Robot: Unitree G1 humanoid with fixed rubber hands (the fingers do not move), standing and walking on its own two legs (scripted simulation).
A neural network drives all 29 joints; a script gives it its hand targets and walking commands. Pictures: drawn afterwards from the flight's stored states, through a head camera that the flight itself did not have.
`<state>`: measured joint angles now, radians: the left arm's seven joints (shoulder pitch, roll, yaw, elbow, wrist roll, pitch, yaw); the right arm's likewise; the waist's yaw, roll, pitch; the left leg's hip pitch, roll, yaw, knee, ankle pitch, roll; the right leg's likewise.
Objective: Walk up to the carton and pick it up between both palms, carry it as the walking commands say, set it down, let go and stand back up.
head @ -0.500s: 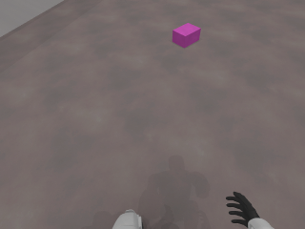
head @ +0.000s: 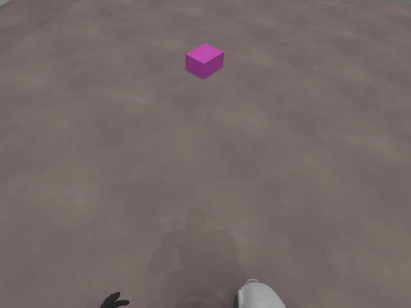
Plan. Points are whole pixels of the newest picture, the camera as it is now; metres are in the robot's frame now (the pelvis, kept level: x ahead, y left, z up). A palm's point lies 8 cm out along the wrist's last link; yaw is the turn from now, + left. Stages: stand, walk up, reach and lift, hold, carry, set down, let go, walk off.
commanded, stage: walk up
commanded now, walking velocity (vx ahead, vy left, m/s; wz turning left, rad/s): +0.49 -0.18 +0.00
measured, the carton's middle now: (204, 60) +2.10 -0.20 -0.71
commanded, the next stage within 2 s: none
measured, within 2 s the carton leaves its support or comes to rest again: neither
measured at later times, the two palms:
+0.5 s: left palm out of the picture +0.14 +0.18 -0.12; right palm (303, 198) +0.38 -0.29 -0.12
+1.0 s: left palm (134, 153) +0.59 +0.19 -0.14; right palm (300, 202) +0.37 -0.27 -0.11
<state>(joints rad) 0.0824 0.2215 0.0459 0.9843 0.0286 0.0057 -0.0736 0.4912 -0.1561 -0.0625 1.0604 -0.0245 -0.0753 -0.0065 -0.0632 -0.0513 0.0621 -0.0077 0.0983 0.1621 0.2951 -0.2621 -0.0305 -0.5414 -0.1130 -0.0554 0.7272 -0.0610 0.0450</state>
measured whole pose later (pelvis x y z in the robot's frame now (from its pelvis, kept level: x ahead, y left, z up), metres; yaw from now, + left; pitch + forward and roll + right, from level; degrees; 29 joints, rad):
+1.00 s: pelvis +0.47 -0.03 +0.00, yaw -1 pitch -1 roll -2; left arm 0.10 0.22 0.05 0.98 0.03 0.00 -0.07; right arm 0.49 -0.17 -0.07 1.07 -0.02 -0.08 -0.01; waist -0.06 -0.05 0.06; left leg -0.04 0.10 0.17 0.30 -0.25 -0.03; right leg -0.57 -0.12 -0.06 0.76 -0.05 0.05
